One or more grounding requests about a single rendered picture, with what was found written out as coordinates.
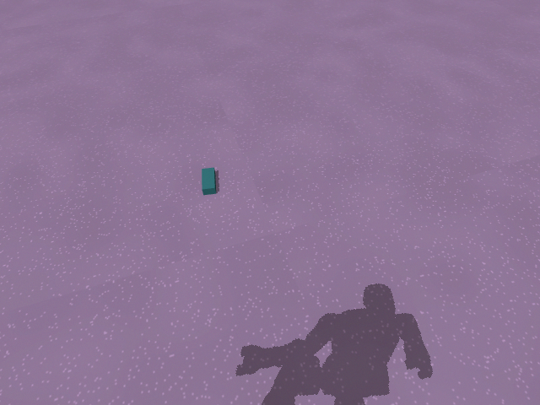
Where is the small box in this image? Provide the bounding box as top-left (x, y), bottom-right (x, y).
top-left (202, 168), bottom-right (216, 195)

